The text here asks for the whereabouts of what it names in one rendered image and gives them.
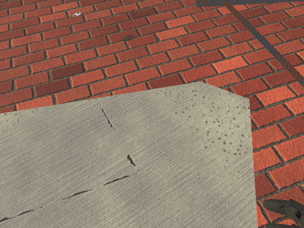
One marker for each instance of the right robot hand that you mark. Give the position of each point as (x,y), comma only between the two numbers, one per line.
(290,208)

